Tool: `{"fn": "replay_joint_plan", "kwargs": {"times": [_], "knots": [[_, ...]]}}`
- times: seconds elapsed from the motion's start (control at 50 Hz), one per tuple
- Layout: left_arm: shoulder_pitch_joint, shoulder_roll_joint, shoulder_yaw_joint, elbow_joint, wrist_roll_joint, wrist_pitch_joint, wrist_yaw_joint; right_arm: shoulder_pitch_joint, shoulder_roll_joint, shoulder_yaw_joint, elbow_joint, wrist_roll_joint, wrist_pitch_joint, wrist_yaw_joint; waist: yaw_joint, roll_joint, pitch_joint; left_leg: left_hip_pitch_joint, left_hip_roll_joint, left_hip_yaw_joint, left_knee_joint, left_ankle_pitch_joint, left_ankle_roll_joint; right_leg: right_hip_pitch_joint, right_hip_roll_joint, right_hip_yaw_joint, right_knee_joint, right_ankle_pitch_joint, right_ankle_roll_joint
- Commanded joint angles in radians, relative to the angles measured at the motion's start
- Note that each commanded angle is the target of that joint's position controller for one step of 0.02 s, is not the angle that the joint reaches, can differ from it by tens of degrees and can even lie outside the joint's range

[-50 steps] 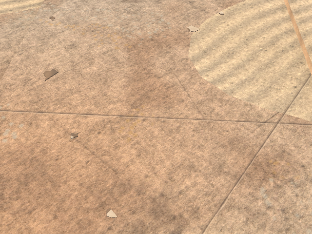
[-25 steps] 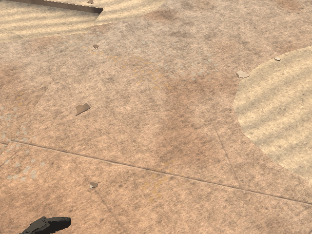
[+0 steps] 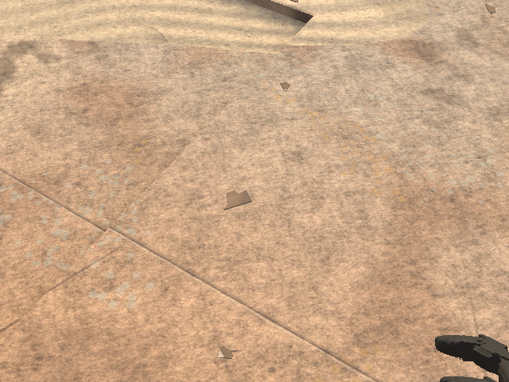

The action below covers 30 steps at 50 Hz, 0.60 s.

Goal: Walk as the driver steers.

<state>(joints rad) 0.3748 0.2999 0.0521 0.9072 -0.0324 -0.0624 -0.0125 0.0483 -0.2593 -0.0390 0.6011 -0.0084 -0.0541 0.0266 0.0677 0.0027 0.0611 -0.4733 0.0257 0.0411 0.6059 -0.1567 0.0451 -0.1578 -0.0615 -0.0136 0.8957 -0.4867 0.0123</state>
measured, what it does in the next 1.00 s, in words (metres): walks ahead: right foot, then left foot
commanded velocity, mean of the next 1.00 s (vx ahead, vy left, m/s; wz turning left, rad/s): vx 0.23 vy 0.00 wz -0.17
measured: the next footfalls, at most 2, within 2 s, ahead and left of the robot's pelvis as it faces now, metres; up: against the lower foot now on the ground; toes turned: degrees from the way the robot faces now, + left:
right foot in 0.44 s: +0.38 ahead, -0.17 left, +0.00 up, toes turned -13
left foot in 0.78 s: +0.39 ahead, +0.08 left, +0.00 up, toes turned -12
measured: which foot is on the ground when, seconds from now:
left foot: down 0.00-0.44, up 0.46-0.76, down 0.78-1.00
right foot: up 0.00-0.42, down 0.44-1.00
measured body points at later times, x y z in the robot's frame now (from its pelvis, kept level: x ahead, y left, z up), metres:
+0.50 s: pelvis +0.24 -0.05 +0.00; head +0.28 -0.06 +0.44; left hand +0.48 +0.16 -0.10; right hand +0.24 -0.33 -0.14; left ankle +0.10 +0.11 -0.66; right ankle +0.34 -0.15 -0.72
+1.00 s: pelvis +0.33 -0.04 +0.01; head +0.34 -0.03 +0.46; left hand +0.49 +0.18 -0.12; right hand +0.34 -0.31 -0.12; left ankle +0.35 +0.09 -0.72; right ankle +0.34 -0.16 -0.72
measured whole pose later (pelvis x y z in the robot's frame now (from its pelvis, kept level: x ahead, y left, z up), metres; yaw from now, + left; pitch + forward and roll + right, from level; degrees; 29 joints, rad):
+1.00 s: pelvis +0.33 -0.04 +0.01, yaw -12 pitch -1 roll +0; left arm 0.14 0.23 0.03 0.94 0.01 0.00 0.01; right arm 0.20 -0.23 -0.03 0.98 -0.01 -0.02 -0.03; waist 0.00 -0.01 0.02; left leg -0.22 0.03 -0.01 0.51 -0.28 -0.02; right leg -0.26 0.02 -0.02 0.48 -0.20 -0.02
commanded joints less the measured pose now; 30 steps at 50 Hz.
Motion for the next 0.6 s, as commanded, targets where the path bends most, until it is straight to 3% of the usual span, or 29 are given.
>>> {"fn": "replay_joint_plan", "kwargs": {"times": [0.02, 0.04, 0.06, 0.12, 0.18, 0.22, 0.28, 0.34, 0.38, 0.42, 0.44, 0.46, 0.48, 0.5, 0.52, 0.54, 0.56, 0.6], "knots": [[-0.090, 0.139, 0.026, -0.123, -0.023, -0.037, -0.001, 0.309, -0.178, -0.063, 0.039, 0.005, -0.008, -0.012, -0.172, 0.129, -0.225, 0.640, 0.330, -0.430, -0.278, 0.005, 0.193, -0.588, -0.026, 0.101, 0.380, 0.011, -0.024], [-0.108, 0.124, 0.027, -0.120, -0.006, -0.030, 0.004, 0.248, -0.140, -0.053, 0.047, 0.007, -0.014, -0.008, -0.136, 0.101, -0.155, 0.520, 0.285, -0.337, -0.316, 0.024, 0.168, -0.560, -0.057, 0.091, 0.327, 0.086, -0.020], [-0.086, 0.116, 0.033, -0.109, 0.001, -0.014, 0.008, 0.203, -0.110, -0.046, 0.049, 0.005, -0.025, -0.005, -0.099, 0.128, -0.118, 0.425, 0.251, -0.258, -0.360, 0.051, 0.150, -0.498, -0.083, 0.098, 0.292, 0.149, -0.016], [-0.043, 0.056, 0.027, -0.092, -0.002, 0.025, 0.010, 0.154, -0.098, -0.052, 0.075, -0.005, -0.056, -0.007, -0.050, 0.103, -0.076, 0.310, 0.239, -0.135, -0.456, 0.119, 0.156, -0.434, -0.091, 0.102, 0.268, 0.251, 0.003], [-0.113, 0.046, 0.029, -0.118, 0.003, 0.035, 0.012, 0.169, -0.109, -0.060, 0.111, -0.015, -0.064, -0.022, -0.055, 0.072, -0.027, 0.329, 0.233, -0.034, -0.482, 0.175, 0.147, -0.514, -0.088, 0.128, 0.156, 0.371, 0.013], [-0.160, 0.033, 0.024, -0.134, 0.008, 0.029, 0.001, 0.179, -0.123, -0.063, 0.126, -0.012, -0.061, -0.031, -0.067, 0.062, -0.010, 0.351, 0.221, 0.029, -0.490, 0.186, 0.134, -0.517, -0.078, 0.112, 0.029, 0.472, 0.009], [-0.272, 0.003, 0.007, -0.173, 0.024, 0.021, -0.019, 0.204, -0.150, -0.070, 0.152, -0.004, -0.049, -0.041, -0.103, 0.027, 0.039, 0.351, 0.220, 0.104, -0.477, 0.310, 0.126, -0.470, -0.050, 0.046, -0.158, 0.546, -0.005], [-0.317, 0.008, 0.005, -0.210, 0.032, 0.016, -0.035, 0.243, -0.177, -0.076, 0.189, 0.016, -0.026, -0.046, -0.110, 0.046, 0.024, 0.427, 0.245, 0.120, -0.393, 0.504, 0.115, -0.424, -0.014, 0.010, -0.258, 0.505, -0.030], [-0.286, 0.041, 0.017, -0.215, 0.036, 0.015, -0.042, 0.230, -0.200, -0.083, 0.202, 0.033, -0.013, -0.051, -0.078, 0.076, -0.018, 0.487, 0.256, 0.113, -0.298, 0.639, 0.093, -0.367, 0.022, -0.008, -0.298, 0.435, -0.060], [-0.115, 0.104, 0.051, -0.168, 0.042, 0.009, -0.037, 0.201, -0.199, -0.080, 0.206, 0.039, 0.000, -0.056, 0.021, 0.059, -0.126, 0.486, 0.197, 0.138, -0.053, 0.712, 0.039, -0.131, 0.092, -0.044, -0.407, 0.517, -0.102], [-0.048, 0.181, 0.074, -0.155, 0.044, 0.011, -0.020, 0.254, -0.169, -0.068, 0.206, 0.018, -0.003, -0.057, 0.035, -0.033, -0.204, 0.367, 0.130, 0.162, 0.151, 0.505, -0.020, 0.075, 0.026, 0.041, -0.409, 0.917, -0.130], [-0.040, 0.248, 0.075, -0.157, 0.065, 0.019, -0.002, 0.375, -0.057, -0.028, 0.192, -0.023, -0.011, -0.041, -0.044, -0.277, -0.347, -0.005, -0.007, 0.132, 0.535, -0.403, -0.094, 0.462, -0.250, 0.378, -0.297, 1.370, -0.324], [-0.025, 0.172, 0.047, -0.167, 0.058, 0.016, -0.007, 0.414, -0.079, -0.021, 0.239, 0.008, -0.016, -0.028, -0.015, -0.191, -0.555, -0.022, -0.042, -0.102, 0.694, -0.595, -0.108, 0.491, -0.361, 0.570, -0.373, 1.302, -0.437], [-0.068, 0.139, 0.039, -0.173, 0.048, 0.019, -0.014, 0.309, -0.149, -0.043, 0.226, 0.048, -0.010, -0.025, 0.010, -0.108, -0.464, -0.057, -0.001, -0.138, 0.711, -0.550, -0.099, 0.391, -0.300, 0.455, -0.423, 1.168, -0.397], [-0.138, 0.116, 0.033, -0.169, 0.032, 0.017, -0.015, 0.234, -0.138, -0.039, 0.204, 0.048, -0.001, -0.033, -0.010, -0.081, -0.327, -0.120, 0.034, -0.111, 0.657, -0.491, -0.091, 0.279, -0.254, 0.369, -0.454, 1.011, -0.345], [-0.195, 0.075, 0.020, -0.170, 0.029, 0.017, -0.012, 0.195, -0.134, -0.041, 0.210, 0.028, 0.012, -0.048, -0.028, -0.037, -0.236, -0.111, 0.060, -0.105, 0.589, -0.433, -0.093, 0.142, -0.223, 0.320, -0.496, 0.903, -0.310], [-0.241, 0.056, 0.013, -0.169, 0.038, 0.017, -0.009, 0.204, -0.132, -0.045, 0.216, 0.018, 0.030, -0.058, -0.066, -0.052, -0.200, -0.023, 0.081, -0.113, 0.523, -0.378, -0.095, 0.008, -0.199, 0.277, -0.538, 0.827, -0.289], [-0.291, 0.067, 0.018, -0.164, 0.060, 0.019, -0.006, 0.249, -0.101, -0.040, 0.239, 0.014, 0.057, -0.069, -0.105, -0.096, -0.181, 0.105, 0.068, -0.089, 0.395, -0.324, -0.101, -0.129, -0.165, 0.223, -0.593, 0.738, -0.273]]}}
